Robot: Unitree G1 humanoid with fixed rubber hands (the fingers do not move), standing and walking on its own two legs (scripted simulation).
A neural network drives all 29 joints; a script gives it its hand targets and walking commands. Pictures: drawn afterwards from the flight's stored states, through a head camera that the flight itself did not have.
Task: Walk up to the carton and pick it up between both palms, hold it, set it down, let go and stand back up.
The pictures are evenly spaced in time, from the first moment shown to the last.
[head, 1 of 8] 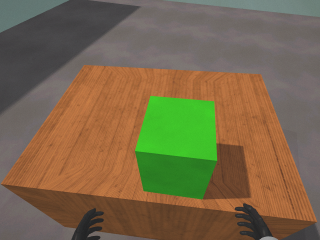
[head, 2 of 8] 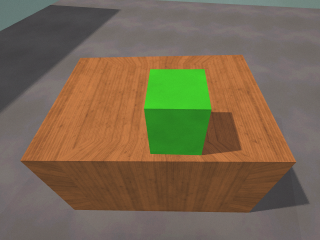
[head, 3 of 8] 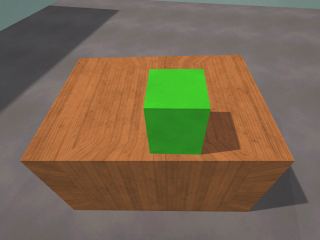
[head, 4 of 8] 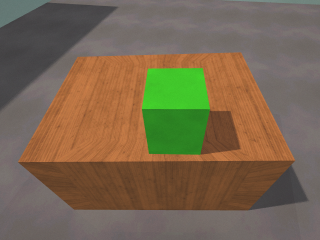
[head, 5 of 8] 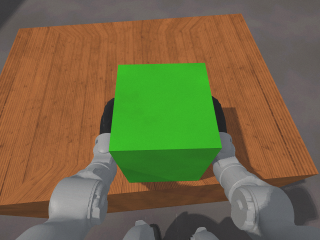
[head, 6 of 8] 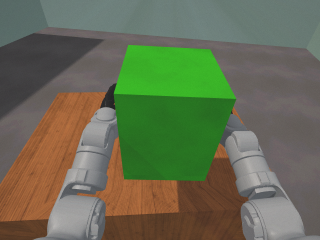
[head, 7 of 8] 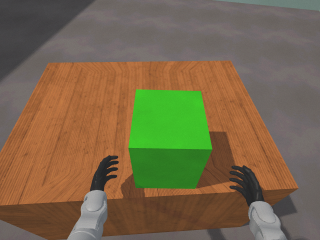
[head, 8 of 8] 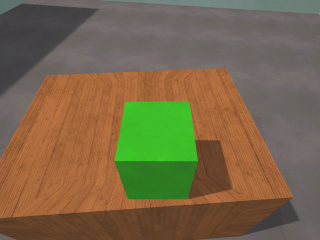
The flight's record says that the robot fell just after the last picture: no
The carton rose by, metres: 0.25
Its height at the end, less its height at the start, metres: +0.00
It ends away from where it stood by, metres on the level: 0.01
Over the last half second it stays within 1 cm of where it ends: yes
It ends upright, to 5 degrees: yes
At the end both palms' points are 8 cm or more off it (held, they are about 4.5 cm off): yes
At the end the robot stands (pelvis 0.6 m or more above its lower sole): yes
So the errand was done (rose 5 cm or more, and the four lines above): yes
